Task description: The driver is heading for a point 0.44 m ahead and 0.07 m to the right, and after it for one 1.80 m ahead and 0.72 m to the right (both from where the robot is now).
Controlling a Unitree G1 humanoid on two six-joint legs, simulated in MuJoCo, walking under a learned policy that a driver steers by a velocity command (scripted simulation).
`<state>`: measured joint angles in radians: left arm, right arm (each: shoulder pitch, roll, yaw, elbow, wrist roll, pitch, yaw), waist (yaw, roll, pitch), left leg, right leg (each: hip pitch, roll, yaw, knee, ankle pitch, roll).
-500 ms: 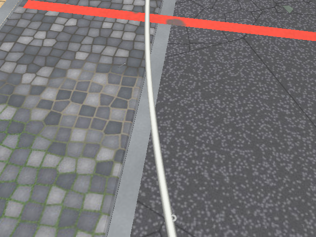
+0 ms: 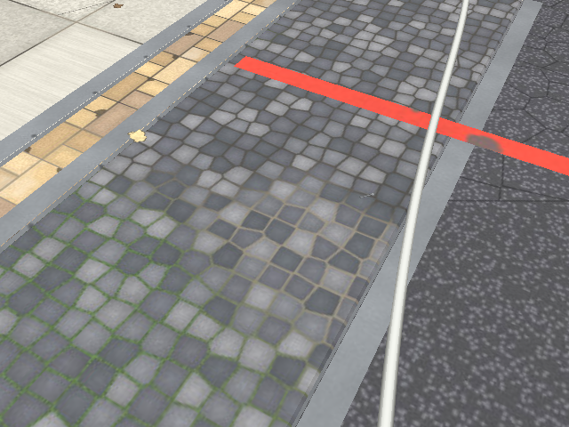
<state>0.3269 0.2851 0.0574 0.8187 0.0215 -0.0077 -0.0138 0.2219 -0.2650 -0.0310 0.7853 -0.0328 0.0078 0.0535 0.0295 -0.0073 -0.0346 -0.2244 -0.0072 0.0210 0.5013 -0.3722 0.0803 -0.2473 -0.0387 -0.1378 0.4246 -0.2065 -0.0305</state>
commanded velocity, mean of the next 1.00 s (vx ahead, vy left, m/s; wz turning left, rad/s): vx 0.31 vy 0.00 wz -0.14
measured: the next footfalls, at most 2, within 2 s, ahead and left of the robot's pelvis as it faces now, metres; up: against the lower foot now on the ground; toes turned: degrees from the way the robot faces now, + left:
right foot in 0.44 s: +0.36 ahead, -0.11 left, +0.00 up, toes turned -3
left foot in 0.96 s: +0.47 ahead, +0.07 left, +0.00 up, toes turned -15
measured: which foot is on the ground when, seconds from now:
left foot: down 0.00-0.46, up 0.48-0.94, down 0.96-1.00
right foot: down 0.00-0.00, up 0.02-0.42, down 0.44-0.96, up 0.98-1.00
